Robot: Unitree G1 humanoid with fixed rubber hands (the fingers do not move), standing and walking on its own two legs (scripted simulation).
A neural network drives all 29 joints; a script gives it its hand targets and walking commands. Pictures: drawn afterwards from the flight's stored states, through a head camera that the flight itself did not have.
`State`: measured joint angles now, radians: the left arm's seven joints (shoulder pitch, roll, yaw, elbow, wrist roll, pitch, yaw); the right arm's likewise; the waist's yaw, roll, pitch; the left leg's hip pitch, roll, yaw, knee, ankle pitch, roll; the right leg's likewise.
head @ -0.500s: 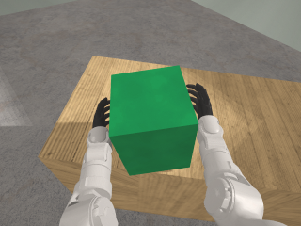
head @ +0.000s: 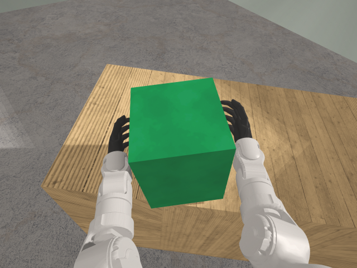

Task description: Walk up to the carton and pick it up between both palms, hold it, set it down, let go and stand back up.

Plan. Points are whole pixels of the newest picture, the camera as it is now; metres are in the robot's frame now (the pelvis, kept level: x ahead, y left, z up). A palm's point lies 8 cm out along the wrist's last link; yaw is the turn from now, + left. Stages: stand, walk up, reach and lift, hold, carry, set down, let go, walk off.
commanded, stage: set down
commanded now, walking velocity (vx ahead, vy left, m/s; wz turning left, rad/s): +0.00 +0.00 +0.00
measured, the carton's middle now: (179, 147) +0.41 +0.04 +0.01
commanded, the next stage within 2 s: none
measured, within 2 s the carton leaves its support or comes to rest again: rests again in 0.74 s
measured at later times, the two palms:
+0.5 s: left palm (119, 149) +0.36 +0.18 +0.04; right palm (242, 137) +0.41 -0.10 +0.08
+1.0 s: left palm (99, 151) +0.36 +0.23 +0.02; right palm (237, 132) +0.45 -0.10 +0.06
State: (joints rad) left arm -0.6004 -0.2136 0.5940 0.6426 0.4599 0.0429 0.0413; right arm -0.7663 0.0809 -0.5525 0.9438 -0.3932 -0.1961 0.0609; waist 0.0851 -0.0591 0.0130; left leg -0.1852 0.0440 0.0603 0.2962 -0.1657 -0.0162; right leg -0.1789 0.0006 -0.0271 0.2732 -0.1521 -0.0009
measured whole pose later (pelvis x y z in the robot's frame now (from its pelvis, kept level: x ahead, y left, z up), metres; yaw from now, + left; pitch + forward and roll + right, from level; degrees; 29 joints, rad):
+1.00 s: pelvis -0.01 +0.00 -0.02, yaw -1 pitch +18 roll -2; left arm -0.80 0.11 0.17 1.28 -0.09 -0.25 0.16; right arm -1.00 -0.21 0.09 1.43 0.28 -0.25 -0.05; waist 0.18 -0.01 -0.22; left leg -0.62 0.08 0.04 0.54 -0.23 -0.03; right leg -0.58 0.03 -0.04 0.45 -0.18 -0.02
